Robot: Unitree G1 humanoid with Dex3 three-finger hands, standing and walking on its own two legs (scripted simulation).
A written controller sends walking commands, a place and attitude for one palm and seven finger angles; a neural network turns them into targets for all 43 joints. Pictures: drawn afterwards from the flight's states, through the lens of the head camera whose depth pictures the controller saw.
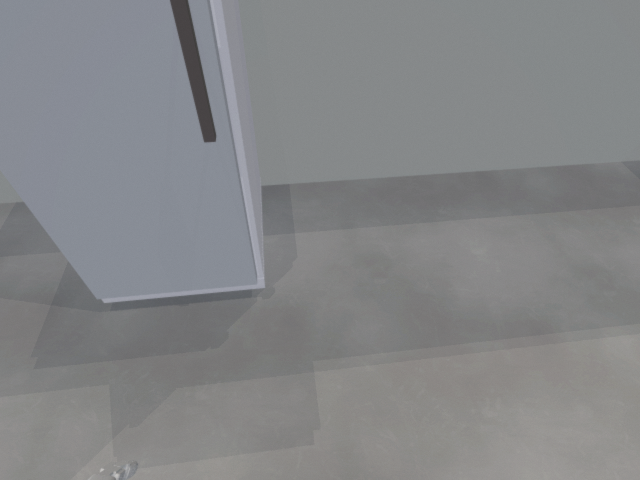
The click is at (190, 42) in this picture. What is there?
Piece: fridge door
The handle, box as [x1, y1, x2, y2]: [170, 0, 215, 141]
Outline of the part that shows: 170,0 204,141 215,141 215,132 187,0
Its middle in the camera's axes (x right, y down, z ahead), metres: -0.25 -0.34 +0.77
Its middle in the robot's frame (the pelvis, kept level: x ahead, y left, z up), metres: +0.81 +0.30 +0.13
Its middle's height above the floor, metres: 0.90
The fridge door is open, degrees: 0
